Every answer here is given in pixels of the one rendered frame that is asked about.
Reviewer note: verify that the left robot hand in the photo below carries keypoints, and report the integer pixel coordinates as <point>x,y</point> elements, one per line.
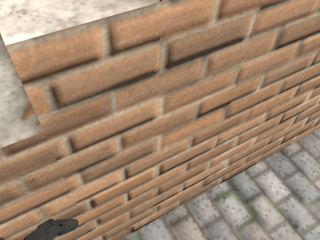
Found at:
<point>50,229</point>

